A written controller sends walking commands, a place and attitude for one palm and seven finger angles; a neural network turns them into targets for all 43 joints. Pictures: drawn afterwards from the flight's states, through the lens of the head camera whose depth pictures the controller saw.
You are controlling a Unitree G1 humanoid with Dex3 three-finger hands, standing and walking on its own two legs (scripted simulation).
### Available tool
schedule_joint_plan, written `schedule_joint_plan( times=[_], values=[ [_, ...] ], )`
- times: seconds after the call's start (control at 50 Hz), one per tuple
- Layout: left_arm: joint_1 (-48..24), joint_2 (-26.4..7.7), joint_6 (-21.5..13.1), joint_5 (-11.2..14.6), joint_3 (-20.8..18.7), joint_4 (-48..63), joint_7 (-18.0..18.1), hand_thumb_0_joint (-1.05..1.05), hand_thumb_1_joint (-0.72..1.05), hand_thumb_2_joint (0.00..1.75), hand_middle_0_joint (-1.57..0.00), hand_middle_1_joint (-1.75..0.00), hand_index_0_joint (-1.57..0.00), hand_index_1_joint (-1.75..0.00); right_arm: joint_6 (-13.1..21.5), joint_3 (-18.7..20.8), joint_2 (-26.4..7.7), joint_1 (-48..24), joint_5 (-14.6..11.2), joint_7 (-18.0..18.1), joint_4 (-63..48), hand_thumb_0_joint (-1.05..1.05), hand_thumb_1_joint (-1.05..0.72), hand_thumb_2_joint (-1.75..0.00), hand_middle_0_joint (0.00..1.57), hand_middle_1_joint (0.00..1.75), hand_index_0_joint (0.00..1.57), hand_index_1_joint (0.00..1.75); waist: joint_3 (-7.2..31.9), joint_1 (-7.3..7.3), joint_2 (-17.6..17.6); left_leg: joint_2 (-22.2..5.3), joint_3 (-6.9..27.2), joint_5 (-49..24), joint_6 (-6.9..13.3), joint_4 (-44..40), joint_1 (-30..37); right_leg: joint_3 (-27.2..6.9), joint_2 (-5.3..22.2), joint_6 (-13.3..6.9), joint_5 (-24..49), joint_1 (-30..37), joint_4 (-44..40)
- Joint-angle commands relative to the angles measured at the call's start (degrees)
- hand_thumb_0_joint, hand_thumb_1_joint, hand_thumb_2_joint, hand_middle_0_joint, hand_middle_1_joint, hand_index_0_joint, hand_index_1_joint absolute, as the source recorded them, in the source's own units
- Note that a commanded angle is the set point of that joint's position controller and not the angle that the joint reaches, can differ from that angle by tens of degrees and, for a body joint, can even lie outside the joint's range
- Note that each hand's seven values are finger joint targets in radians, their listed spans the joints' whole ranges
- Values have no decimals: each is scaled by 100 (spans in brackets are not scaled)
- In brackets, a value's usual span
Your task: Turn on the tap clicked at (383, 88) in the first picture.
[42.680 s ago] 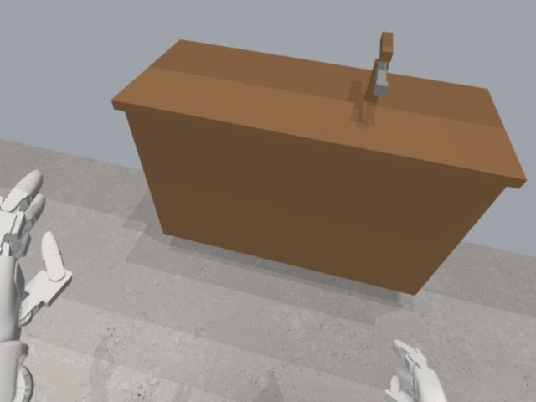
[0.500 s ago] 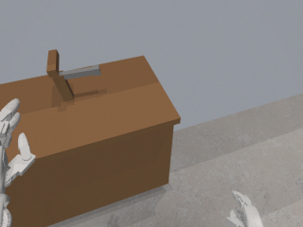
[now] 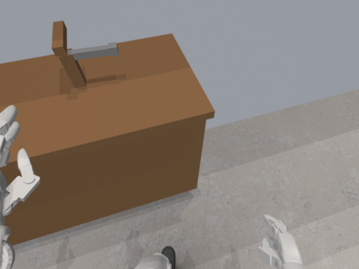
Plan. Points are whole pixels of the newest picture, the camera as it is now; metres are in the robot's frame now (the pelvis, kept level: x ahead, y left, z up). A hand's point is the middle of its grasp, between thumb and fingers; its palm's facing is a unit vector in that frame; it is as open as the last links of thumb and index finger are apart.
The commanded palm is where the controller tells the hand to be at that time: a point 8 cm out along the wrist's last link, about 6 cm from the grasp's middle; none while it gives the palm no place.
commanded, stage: step back with the hand held close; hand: left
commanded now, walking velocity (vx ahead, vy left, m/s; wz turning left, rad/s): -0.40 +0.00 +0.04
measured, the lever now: (113, 49) +0.66 +0.29 +0.09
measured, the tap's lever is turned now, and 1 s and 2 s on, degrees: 86 86 86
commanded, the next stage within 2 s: stop stepping back and stand still in 0.20 s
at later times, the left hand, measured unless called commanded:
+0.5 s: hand out of the picture +0.09 +0.25 +0.17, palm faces +0.46 -0.82 -0.33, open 7.4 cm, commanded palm +0.04 +0.28 +0.19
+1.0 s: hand out of the picture +0.05 +0.26 +0.16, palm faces +0.45 -0.83 -0.33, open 7.4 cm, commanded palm -0.01 +0.30 +0.19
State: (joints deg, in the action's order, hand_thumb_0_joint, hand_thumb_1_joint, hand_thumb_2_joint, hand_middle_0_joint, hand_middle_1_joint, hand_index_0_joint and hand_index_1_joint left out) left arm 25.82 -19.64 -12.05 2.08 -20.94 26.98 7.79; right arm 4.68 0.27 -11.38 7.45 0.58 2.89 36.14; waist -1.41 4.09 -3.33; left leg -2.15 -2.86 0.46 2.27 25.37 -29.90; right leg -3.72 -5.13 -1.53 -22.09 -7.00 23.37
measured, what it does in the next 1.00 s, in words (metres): walks backwards: left foot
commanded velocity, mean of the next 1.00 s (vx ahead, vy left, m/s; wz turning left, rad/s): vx -0.01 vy -0.03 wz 0.02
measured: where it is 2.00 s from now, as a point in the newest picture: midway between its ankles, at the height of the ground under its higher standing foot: outside the picture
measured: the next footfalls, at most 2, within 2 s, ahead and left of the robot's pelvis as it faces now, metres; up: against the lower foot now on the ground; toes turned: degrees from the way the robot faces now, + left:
left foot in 0.56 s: -0.15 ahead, +0.14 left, +0.00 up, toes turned +5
left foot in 1.02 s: -0.07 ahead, +0.15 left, +0.00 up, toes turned +6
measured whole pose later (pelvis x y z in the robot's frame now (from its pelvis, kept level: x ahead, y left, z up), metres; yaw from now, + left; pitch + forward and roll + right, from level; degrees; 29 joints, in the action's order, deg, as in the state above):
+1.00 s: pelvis -0.15 +0.01 +0.00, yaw +4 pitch -3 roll +0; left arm 26.8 -18.8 -7.9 3.2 -17.8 26.3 8.2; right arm 3.7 0.5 -12.2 13.0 0.0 3.3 37.1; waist -1.6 0.0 0.3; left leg -2.4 -2.0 21.5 0.9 39.9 -18.3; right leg 4.9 -2.2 -4.1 -13.0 -13.9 29.5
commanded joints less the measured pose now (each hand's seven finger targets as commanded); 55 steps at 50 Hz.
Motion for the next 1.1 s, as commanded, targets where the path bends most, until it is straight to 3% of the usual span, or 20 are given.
schedule_joint_plan(
  times=[0.0, 0.06, 0.12, 0.16, 0.2, 0.24, 0.26, 0.28, 0.32, 0.36, 0.48, 0.54, 0.58, 0.64, 0.74, 0.78, 0.8, 0.96, 1.02, 1.08],
  values=[
    [-1040, -1430, -389, -14, -406, 1774, 58, 0, 90, 90, -20, -30, -20, -30, 96, 348, -576, -257, -172, 116, -769, 0, -90, -90, 20, 30, 20, 30, 2349, -250, 1230, -240, -66, -2340, -53, 1060, 3344, -148, 936, 664, 6199, -487, 10],
    [-249, -1546, -411, 64, -769, 1645, -13, 0, 90, 90, -20, -30, -20, -30, 51, 405, -563, -436, -251, 99, -1086, 0, -90, -90, 20, 30, 20, 30, 1772, -270, 970, 18, -110, -1200, -20, 951, 2689, -23, 1027, 664, 5985, -669, 487],
    [421, -1359, -354, 198, -867, 1487, -69, 0, 90, 90, -20, -30, -20, -30, -29, 344, -570, -510, -176, 53, -1099, 0, -90, -90, 20, 30, 20, 30, 1565, -252, -713, -714, 660, -1776, 238, 74, 2722, 94, 452, 633, 2591, -1195, 1228],
    [226, -1231, -276, 226, -755, 1274, -98, 0, 90, 90, -20, -30, -20, -30, -3, 327, -659, -507, -34, 4, -1004, 0, -90, -90, 20, 30, 20, 30, 1165, -179, -1383, -1240, 1242, -206, 362, -815, 1761, 54, 131, 408, -520, -1106, 1413],
    [-5, -1254, -176, 246, -760, 1149, -98, 0, 90, 90, -20, -30, -20, -30, 28, 324, -687, -627, 34, 53, -1060, 0, -90, -90, 20, 30, 20, 30, 586, -211, -1570, -1164, 1297, 2754, 142, -1723, 152, 269, -60, 121, -657, -195, 1274],
    [-156, -1232, -139, 243, -698, 1012, -95, 0, 90, 90, -20, -30, -20, -30, -3, 342, -655, -574, 12, 87, -1012, 0, -90, -90, 20, 30, 20, 30, 457, -177, -688, -626, 750, 3426, -252, -832, -313, 119, 276, -177, -455, -180, 113],
    [-94, -1262, -131, 202, -565, 1037, -62, 0, 90, 90, -20, -30, -20, -30, -28, 400, -521, -394, -100, 88, -978, 0, -90, -90, 20, 30, 20, 30, 585, -195, 957, 207, 46, 2787, -673, 1488, 940, -1200, 1335, -536, -1458, -1954, -1232],
    [-180, -1239, -100, 156, -312, 1194, -24, 0, 90, 90, -20, -30, -20, -30, 35, 470, -582, -423, -166, 69, -962, 0, -90, -90, 20, 30, 20, 30, 233, -146, 2132, 823, 340, 2626, -743, 4120, 1128, -2881, 2677, -1138, -1895, -3546, -2282],
    [-68, -1109, 59, 145, -217, 1190, -56, 0, 90, 90, -20, -30, -20, -30, 111, 383, -622, -60, -164, 6, -871, 0, -90, -90, 20, 30, 20, 30, 153, -455, 1700, 520, 942, 2315, -539, 5170, 468, -1563, 2234, -934, -305, -3205, -1646],
    [-745, -1365, 31, 130, -366, 1141, -42, 0, 90, 90, -20, -30, -20, -30, 60, 132, -480, -331, -146, 86, -1010, 0, -90, -90, 20, 30, 20, 30, 266, -550, 1172, 46, 486, 1735, -429, 4083, 162, -515, 1754, -619, 856, -1964, -952],
    [-1207, -984, 35, -11, -106, 875, 268, 0, 90, 90, -20, -30, -20, -30, 372, 295, -741, -1, -63, 328, -811, 0, -90, -90, 20, 30, 20, 30, 737, -401, 306, 264, 52, 1924, -67, -20, 1788, -766, 1539, -443, 819, -572, -415],
    [-639, -1183, -58, 108, -396, 1764, 267, 0, 90, 90, -20, -30, -20, -30, 418, 395, -945, 10, -143, 227, -1097, 0, -90, -90, 20, 30, 20, 30, 1260, -362, -822, -1032, 1448, -1436, 294, -337, 3182, 123, 673, 111, 1477, -1050, 1196],
    [-11, -1369, -41, 51, -712, 1761, 221, 0, 90, 90, -20, -30, -20, -30, 414, 464, -836, 175, -176, 114, -1100, 0, -90, -90, 20, 30, 20, 30, 1329, -459, -609, -1041, 1075, -3090, 222, -5, 3744, 655, 412, 115, 458, -1696, 1601],
    [-119, -1237, -100, 100, -659, 1965, 156, 0, 90, 90, -20, -30, -20, -30, 489, 341, -701, 73, -67, 40, -895, 0, -90, -90, 20, 30, 20, 30, 396, -561, -970, -1405, 1894, -823, 499, -849, 2625, 500, 513, 191, -358, -2033, 1998],
    [101, -1062, 142, 106, -565, 814, 176, 0, 90, 90, -20, -30, -20, -30, 286, 322, -796, -9, -135, 55, -826, 0, -90, -90, 20, 30, 20, 30, 503, -407, -184, -820, 686, 949, 258, 561, 880, 569, 385, -52, 827, 551, -41],
    [-104, -1152, 201, 80, -499, 723, 137, 0, 90, 90, -20, -30, -20, -30, 214, 389, -713, 16, -181, 26, -886, 0, -90, -90, 20, 30, 20, 30, 619, -488, 1701, 155, -47, 2823, -93, 2713, -288, -2187, 2033, -841, 444, 832, -879],
    [-158, -1006, 164, 122, -386, 730, 81, 0, 90, 90, -20, -30, -20, -30, 206, 450, -761, -35, -213, 9, -897, 0, -90, -90, 20, 30, 20, 30, 459, -424, 1553, 164, 344, 3089, -149, 3514, -293, -2430, 2283, -834, 115, 332, -1173],
    [-813, -1165, -93, 97, -367, 1618, 244, 0, 90, 90, -20, -30, -20, -30, 277, 175, -579, -226, -28, 185, -847, 0, -90, -90, 20, 30, 20, 30, 455, -480, 217, 111, -11, 1640, -140, 447, 2265, -285, 1408, -491, -596, -1306, -491],
    [-790, -1094, -106, 32, -383, 1770, 312, 0, 90, 90, -20, -30, -20, -30, 301, 191, -784, -233, -35, 197, -947, 0, -90, -90, 20, 30, 20, 30, 19, -371, -1499, -1319, 2486, 3567, 504, -1523, 1558, 320, 398, 98, -335, -1463, 1287],
    [-559, -1086, -6, -54, -534, 1088, 263, 0, 90, 90, -20, -30, -20, -30, 351, 195, -634, -239, -65, 158, -846, 0, -90, -90, 20, 30, 20, 30, -169, -358, -1255, -1094, 1979, 4055, 467, -1715, 182, 264, 384, 159, -41, -337, 1584]
  ],
)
